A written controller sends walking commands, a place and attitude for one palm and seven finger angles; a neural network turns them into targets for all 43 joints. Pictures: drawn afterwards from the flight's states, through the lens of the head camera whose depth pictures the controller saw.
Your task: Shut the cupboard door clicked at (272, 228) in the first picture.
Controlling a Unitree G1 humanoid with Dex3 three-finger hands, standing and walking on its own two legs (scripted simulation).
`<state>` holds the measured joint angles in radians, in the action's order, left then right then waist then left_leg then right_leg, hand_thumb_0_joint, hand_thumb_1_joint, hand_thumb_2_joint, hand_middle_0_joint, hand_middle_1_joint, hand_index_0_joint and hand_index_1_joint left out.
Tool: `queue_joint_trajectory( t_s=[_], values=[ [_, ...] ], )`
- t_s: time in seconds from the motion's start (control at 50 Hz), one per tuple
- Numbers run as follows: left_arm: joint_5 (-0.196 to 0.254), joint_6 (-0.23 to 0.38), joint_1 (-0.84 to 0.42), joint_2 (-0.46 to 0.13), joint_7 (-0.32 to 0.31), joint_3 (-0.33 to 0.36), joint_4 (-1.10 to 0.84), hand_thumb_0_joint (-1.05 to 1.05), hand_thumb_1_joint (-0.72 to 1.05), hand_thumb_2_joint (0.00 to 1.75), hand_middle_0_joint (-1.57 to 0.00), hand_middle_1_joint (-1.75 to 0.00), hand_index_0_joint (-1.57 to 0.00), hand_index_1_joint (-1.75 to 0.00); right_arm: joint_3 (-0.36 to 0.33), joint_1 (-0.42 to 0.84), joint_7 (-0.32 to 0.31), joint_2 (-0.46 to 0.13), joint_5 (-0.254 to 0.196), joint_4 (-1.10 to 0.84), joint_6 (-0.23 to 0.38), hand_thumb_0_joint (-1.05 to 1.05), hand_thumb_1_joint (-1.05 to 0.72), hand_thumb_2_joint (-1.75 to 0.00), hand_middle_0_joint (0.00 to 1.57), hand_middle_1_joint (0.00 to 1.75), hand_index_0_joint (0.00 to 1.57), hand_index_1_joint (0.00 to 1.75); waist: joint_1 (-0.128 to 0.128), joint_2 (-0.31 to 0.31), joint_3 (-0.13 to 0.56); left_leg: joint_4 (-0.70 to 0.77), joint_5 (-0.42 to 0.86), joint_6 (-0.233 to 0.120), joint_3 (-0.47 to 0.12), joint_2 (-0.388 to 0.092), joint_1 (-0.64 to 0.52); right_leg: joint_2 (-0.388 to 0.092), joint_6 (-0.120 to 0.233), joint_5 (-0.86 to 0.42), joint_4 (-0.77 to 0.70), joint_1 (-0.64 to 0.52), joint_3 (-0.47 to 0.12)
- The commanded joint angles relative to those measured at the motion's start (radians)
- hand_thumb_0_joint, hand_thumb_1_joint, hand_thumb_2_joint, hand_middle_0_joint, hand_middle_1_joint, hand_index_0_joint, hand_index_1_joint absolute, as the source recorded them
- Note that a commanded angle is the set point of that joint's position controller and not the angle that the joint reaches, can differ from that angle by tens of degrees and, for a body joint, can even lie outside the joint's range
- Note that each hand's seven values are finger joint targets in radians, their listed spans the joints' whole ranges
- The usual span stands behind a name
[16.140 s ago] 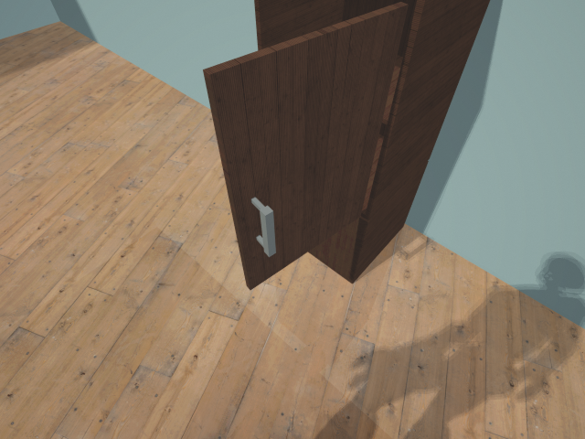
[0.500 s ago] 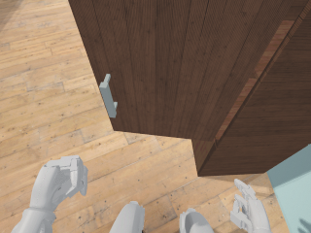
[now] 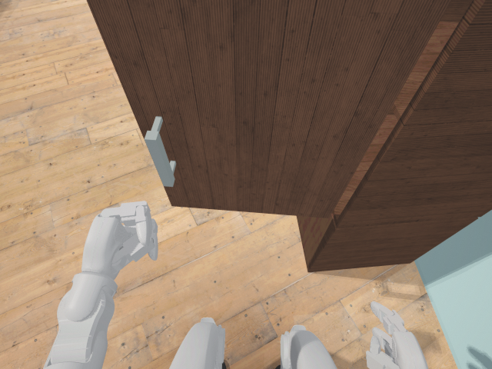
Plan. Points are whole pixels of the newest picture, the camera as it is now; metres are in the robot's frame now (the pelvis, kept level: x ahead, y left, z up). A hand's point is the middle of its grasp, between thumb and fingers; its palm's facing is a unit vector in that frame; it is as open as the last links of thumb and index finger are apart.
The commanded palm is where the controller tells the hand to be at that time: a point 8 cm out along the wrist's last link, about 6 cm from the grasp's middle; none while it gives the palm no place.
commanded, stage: bring the fist close to the handle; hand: left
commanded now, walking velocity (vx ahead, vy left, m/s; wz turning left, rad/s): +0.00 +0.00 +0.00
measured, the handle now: (163, 153) +0.47 +0.18 +0.03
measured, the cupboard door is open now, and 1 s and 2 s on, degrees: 80 80 66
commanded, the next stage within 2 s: push the door shut along its arc in 0.82 s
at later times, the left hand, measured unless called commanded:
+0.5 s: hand (169, 197) +0.38 +0.15 +0.03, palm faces -0.06 -1.00 -0.02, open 3.1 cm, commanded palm +0.35 +0.20 +0.03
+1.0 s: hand (170, 201) +0.37 +0.15 +0.03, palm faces -0.05 -1.00 -0.04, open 3.1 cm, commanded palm +0.36 +0.20 +0.03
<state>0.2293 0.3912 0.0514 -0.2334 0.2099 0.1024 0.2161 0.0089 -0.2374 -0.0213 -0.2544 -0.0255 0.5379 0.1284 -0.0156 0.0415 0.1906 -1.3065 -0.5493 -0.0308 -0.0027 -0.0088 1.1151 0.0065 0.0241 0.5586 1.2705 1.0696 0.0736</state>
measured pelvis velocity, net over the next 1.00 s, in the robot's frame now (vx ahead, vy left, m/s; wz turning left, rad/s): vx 0.00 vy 0.00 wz -0.01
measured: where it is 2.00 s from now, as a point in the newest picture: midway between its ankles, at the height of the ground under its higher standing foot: outside the picture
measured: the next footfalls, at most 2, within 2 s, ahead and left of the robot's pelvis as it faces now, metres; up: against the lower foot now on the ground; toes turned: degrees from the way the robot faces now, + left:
none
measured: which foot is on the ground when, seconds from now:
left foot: down 0.00-1.00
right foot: down 0.00-1.00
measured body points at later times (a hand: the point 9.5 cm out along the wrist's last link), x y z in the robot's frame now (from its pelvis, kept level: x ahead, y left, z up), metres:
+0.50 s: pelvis +0.00 +0.00 +0.00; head +0.11 +0.01 +0.44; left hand +0.38 +0.20 +0.04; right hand +0.14 -0.25 -0.11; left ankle +0.04 +0.10 -0.62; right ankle +0.03 -0.11 -0.62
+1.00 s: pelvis +0.00 +0.00 +0.00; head +0.11 +0.00 +0.44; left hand +0.37 +0.20 +0.04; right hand +0.14 -0.25 -0.11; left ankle +0.04 +0.10 -0.62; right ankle +0.03 -0.11 -0.62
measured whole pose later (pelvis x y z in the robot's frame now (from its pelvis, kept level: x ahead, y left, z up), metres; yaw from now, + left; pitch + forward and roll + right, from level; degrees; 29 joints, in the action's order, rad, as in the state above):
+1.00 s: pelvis +0.00 +0.00 +0.00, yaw +0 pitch +22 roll -1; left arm 0.17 0.48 -0.29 -0.22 0.16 0.13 0.59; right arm 0.00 -0.22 0.00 -0.25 -0.02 0.58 0.01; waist -0.04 0.03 0.17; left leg -1.28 -0.54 -0.03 0.02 -0.01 1.12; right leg 0.01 0.02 0.55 1.25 1.09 0.05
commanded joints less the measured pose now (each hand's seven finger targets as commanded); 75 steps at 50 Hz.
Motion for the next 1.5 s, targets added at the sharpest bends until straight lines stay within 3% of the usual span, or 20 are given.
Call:
queue_joint_trajectory(
  t_s=[0.0,0.04,0.16,0.3,0.4,0.44,0.52,0.64,0.78,0.86,0.94,0.98,1.1,1.18,1.2,1.26,1.28,1.32,1.38,1.48],
  values=[
    [0.004,0.085,-0.208,-0.100,-0.008,0.046,-0.154,0.00,0.90,0.90,-1.30,-1.50,-1.30,-1.50,-0.057,0.018,-0.010,-0.128,-0.007,-0.133,0.034,0.00,-0.90,-0.90,0.20,0.30,0.20,0.30,-0.018,-0.016,0.306,0.195,0.207,0.002,-0.048,0.009,-0.219,0.008,0.006,-0.191,-0.183,-0.183,-0.050],
    [0.002,0.087,-0.260,-0.130,-0.015,0.069,-0.126,0.00,0.90,0.90,-1.30,-1.50,-1.30,-1.50,-0.057,0.008,-0.012,-0.135,-0.004,-0.119,0.026,0.00,-0.90,-0.90,0.20,0.30,0.20,0.30,-0.019,-0.006,0.314,0.191,0.223,0.002,-0.052,0.008,-0.224,0.012,0.011,-0.208,-0.176,-0.184,-0.052],
    [-0.014,0.094,-0.380,-0.116,-0.021,0.061,-0.018,0.00,0.90,0.90,-1.30,-1.50,-1.30,-1.50,-0.057,0.003,-0.009,-0.137,-0.005,-0.101,0.003,0.00,-0.90,-0.90,0.20,0.30,0.20,0.30,-0.033,-0.021,0.317,0.192,0.224,0.004,-0.050,0.005,-0.230,0.009,0.007,-0.216,-0.177,-0.166,-0.051],
    [-0.023,0.108,-0.512,-0.113,-0.033,0.063,0.051,0.00,0.90,0.90,-1.30,-1.50,-1.30,-1.50,-0.064,-0.018,-0.003,-0.142,-0.001,-0.077,-0.015,0.00,-0.90,-0.90,0.20,0.30,0.20,0.30,-0.037,-0.006,0.397,0.179,0.302,0.011,-0.054,0.001,-0.285,0.006,0.007,-0.286,-0.158,-0.165,-0.049],
    [-0.039,0.115,-0.587,-0.118,-0.053,0.074,0.131,0.00,0.90,0.90,-1.30,-1.50,-1.30,-1.50,-0.065,-0.029,0.004,-0.142,0.000,-0.063,-0.040,0.00,-0.90,-0.90,0.20,0.30,0.20,0.30,-0.047,-0.029,0.371,0.182,0.281,0.012,-0.054,-0.001,-0.264,0.007,0.005,-0.274,-0.160,-0.151,-0.049],
    [-0.039,0.117,-0.539,-0.143,-0.058,0.103,0.142,0.00,0.90,0.90,-1.30,-1.50,-1.30,-1.50,-0.066,-0.037,0.008,-0.146,0.001,-0.074,-0.049,0.00,-0.90,-0.90,0.20,0.30,0.20,0.30,-0.023,-0.009,0.394,0.190,0.306,0.015,-0.053,0.002,-0.275,0.010,0.012,-0.294,-0.156,-0.178,-0.048],
    [-0.040,0.132,-0.538,-0.103,-0.059,0.068,0.116,0.00,0.90,0.90,-1.30,-1.50,-1.30,-1.50,-0.066,-0.030,0.017,-0.135,-0.001,-0.083,-0.065,0.00,-0.90,-0.90,0.20,0.30,0.20,0.30,-0.028,-0.001,0.399,0.199,0.318,0.016,-0.045,0.001,-0.297,0.009,0.007,-0.308,-0.164,-0.185,-0.049],
    [-0.043,0.148,-0.575,-0.124,-0.066,0.084,0.147,0.00,0.90,0.90,-1.30,-1.50,-1.30,-1.50,-0.068,-0.036,0.009,-0.142,0.000,-0.071,-0.077,0.00,-0.90,-0.90,0.20,0.30,0.20,0.30,-0.044,-0.045,0.345,0.197,0.270,0.009,-0.044,0.002,-0.254,0.011,0.006,-0.279,-0.177,-0.183,-0.054],
    [-0.044,0.168,-0.570,-0.094,-0.056,0.054,0.134,0.00,0.90,0.90,-1.30,-1.50,-1.30,-1.50,-0.070,-0.031,0.009,-0.137,0.001,-0.065,-0.076,0.00,-0.90,-0.90,0.20,0.30,0.20,0.30,-0.041,-0.016,0.396,0.194,0.293,0.011,-0.043,0.003,-0.296,0.007,0.005,-0.295,-0.172,-0.182,-0.054],
    [-0.042,0.157,-0.549,-0.114,-0.050,0.073,0.153,0.00,0.90,0.90,-1.30,-1.50,-1.30,-1.50,-0.066,-0.026,0.009,-0.136,-0.002,-0.069,-0.081,0.00,-0.90,-0.90,0.20,0.30,0.20,0.30,-0.030,-0.017,0.370,0.203,0.269,0.012,-0.042,0.005,-0.278,0.009,0.008,-0.277,-0.179,-0.190,-0.055],
    [-0.048,0.163,-0.631,-0.132,-0.046,0.070,0.156,0.00,0.90,0.90,-1.30,-1.50,-1.30,-1.50,-0.065,-0.027,0.001,-0.140,-0.001,-0.064,-0.083,0.00,-0.90,-0.90,0.20,0.30,0.20,0.30,-0.048,-0.012,0.358,0.189,0.247,0.007,-0.041,0.006,-0.258,0.009,0.007,-0.266,-0.177,-0.177,-0.064],
    [-0.053,0.167,-0.717,-0.126,-0.036,0.056,0.182,0.00,0.90,0.90,-1.30,-1.50,-1.30,-1.50,-0.063,-0.030,-0.002,-0.139,-0.001,-0.049,-0.081,0.00,-0.90,-0.90,0.20,0.30,0.20,0.30,-0.073,-0.025,0.358,0.177,0.238,0.004,-0.043,0.005,-0.256,0.007,0.001,-0.260,-0.178,-0.156,-0.066],
    [-0.050,0.162,-0.826,-0.156,0.007,0.072,0.276,0.00,0.90,0.90,-1.30,-1.50,-1.30,-1.50,-0.061,-0.043,-0.007,-0.146,-0.003,-0.031,-0.073,0.00,-0.90,-0.90,0.20,0.30,0.20,0.30,-0.074,0.019,0.401,0.165,0.250,0.007,-0.050,0.007,-0.275,0.006,0.007,-0.254,-0.170,-0.134,-0.071],
    [-0.047,0.135,-0.845,-0.219,0.035,0.127,0.364,0.00,0.90,0.90,-1.30,-1.50,-1.30,-1.50,-0.061,-0.068,-0.005,-0.155,-0.006,-0.029,-0.085,0.00,-0.90,-0.90,0.20,0.30,0.20,0.30,-0.068,-0.014,0.415,0.160,0.280,0.006,-0.050,0.006,-0.245,0.008,0.007,-0.293,-0.162,-0.165,-0.073],
    [-0.046,0.132,-0.851,-0.199,0.044,0.112,0.361,0.00,0.90,0.90,-1.30,-1.50,-1.30,-1.50,-0.059,-0.068,-0.002,-0.150,-0.006,-0.036,-0.086,0.00,-0.90,-0.90,0.20,0.30,0.20,0.30,-0.070,-0.005,0.430,0.154,0.285,0.003,-0.042,0.009,-0.236,0.006,0.005,-0.305,-0.161,-0.179,-0.078],
    [-0.044,0.132,-0.939,-0.188,0.068,0.091,0.384,0.00,0.90,0.90,-1.30,-1.50,-1.30,-1.50,-0.061,-0.084,-0.001,-0.151,-0.009,-0.025,-0.088,0.00,-0.90,-0.90,0.20,0.30,0.20,0.30,-0.095,-0.004,0.421,0.145,0.274,-0.001,-0.046,0.007,-0.238,0.008,0.004,-0.292,-0.165,-0.152,-0.080],
    [-0.046,0.134,-0.951,-0.220,0.073,0.113,0.409,0.00,0.90,0.90,-1.30,-1.50,-1.30,-1.50,-0.062,-0.091,-0.003,-0.157,-0.010,-0.019,-0.090,0.00,-0.90,-0.90,0.20,0.30,0.20,0.30,-0.094,-0.021,0.408,0.146,0.260,0.000,-0.049,0.005,-0.226,0.009,0.005,-0.277,-0.167,-0.149,-0.079],
    [-0.050,0.141,-1.020,-0.185,0.085,0.074,0.420,0.00,0.90,0.90,-1.30,-1.50,-1.30,-1.50,-0.062,-0.095,-0.002,-0.154,-0.011,-0.012,-0.088,0.00,-0.90,-0.90,0.20,0.30,0.20,0.30,-0.119,-0.014,0.400,0.145,0.228,-0.004,-0.052,0.006,-0.228,0.008,0.003,-0.237,-0.174,-0.116,-0.078],
    [-0.055,0.149,-1.061,-0.208,0.100,0.083,0.459,0.00,0.90,0.90,-1.30,-1.50,-1.30,-1.50,-0.063,-0.112,-0.001,-0.163,-0.010,-0.002,-0.089,0.00,-0.90,-0.90,0.20,0.30,0.20,0.30,-0.116,0.014,0.416,0.146,0.227,-0.002,-0.063,0.005,-0.253,0.010,0.009,-0.214,-0.170,-0.087,-0.073],
    [-0.075,0.152,-1.248,-0.206,0.121,0.046,0.557,0.00,0.90,0.90,-1.30,-1.50,-1.30,-1.50,-0.061,-0.138,-0.003,-0.177,-0.009,0.031,-0.086,0.00,-0.90,-0.90,0.20,0.30,0.20,0.30,-0.167,0.021,0.380,0.139,0.160,-0.007,-0.085,0.001,-0.253,0.015,0.013,-0.143,-0.170,0.010,-0.063]
  ],
)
